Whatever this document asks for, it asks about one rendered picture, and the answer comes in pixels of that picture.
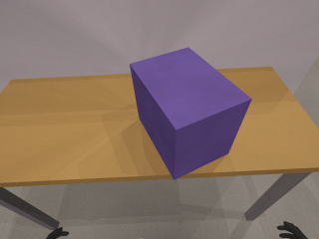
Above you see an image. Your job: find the robot left hand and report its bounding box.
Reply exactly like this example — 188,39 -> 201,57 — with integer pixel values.
46,227 -> 69,239

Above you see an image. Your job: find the carton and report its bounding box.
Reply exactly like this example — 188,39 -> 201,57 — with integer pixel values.
130,47 -> 252,180

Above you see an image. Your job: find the robot right hand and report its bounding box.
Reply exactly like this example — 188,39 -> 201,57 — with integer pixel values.
277,221 -> 308,239

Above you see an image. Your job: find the table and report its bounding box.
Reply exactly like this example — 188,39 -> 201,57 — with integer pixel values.
0,66 -> 319,230

